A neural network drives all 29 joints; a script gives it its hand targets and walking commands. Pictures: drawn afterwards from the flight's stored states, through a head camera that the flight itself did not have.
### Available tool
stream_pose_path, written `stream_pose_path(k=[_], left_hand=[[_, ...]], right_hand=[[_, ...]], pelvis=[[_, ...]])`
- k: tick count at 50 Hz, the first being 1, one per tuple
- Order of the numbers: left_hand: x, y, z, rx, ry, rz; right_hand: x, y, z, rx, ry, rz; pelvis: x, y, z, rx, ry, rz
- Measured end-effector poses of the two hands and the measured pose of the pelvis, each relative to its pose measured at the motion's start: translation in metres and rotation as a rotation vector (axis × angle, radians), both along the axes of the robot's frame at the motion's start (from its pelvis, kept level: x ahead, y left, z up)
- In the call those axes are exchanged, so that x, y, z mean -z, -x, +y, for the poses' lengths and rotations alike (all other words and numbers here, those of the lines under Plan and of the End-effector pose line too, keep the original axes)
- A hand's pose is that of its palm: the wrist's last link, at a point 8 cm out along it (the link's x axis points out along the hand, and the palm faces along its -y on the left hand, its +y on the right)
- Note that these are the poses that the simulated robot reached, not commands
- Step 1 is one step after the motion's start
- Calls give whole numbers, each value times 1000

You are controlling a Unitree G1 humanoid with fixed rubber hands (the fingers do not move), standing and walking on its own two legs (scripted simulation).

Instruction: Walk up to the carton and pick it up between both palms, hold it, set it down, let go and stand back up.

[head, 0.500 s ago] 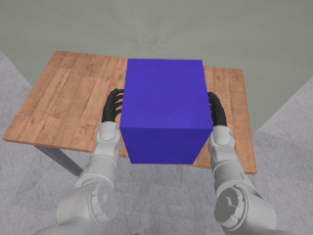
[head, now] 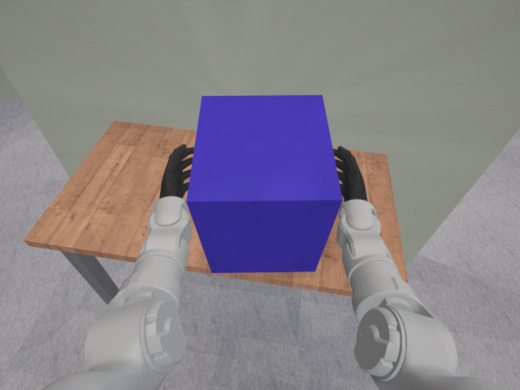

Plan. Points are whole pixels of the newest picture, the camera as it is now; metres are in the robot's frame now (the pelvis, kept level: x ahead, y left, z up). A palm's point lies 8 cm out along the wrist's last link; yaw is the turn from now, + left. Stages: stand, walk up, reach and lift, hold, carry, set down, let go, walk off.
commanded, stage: reach and lift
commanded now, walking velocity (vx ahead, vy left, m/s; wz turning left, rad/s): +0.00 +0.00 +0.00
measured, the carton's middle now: (262, 190) +0.44 -0.01 +0.05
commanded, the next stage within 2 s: none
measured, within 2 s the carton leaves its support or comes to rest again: neither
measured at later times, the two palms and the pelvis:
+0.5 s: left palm (176, 185) +0.39 +0.13 +0.12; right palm (367, 205) +0.36 -0.16 +0.11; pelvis -0.01 -0.01 +0.00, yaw -1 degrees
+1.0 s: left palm (168, 183) +0.38 +0.14 +0.14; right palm (368, 206) +0.35 -0.15 +0.12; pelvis -0.01 +0.00 +0.00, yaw +0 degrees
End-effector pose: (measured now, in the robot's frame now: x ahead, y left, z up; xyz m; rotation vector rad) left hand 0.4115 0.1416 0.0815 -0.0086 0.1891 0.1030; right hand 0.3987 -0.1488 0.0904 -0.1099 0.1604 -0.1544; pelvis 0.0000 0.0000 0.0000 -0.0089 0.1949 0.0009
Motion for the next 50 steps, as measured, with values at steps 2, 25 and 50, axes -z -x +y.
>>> stream_pose_path(k=[2, 25, 50], left_hand=[[-2, 5, 1, 2, -1, 9], [-41, 19, -13, 56, -41, -4], [-60, 32, -6, 63, -57, -27]], right_hand=[[0, 6, 1, 4, -5, 15], [-17, 35, -11, 36, -20, 23], [-34, 49, -3, 46, -80, 1]], pelvis=[[-1, 4, 0, -3, 0, -30], [0, 15, -5, 15, -2, -130], [-1, 7, 2, -6, 6, -224]])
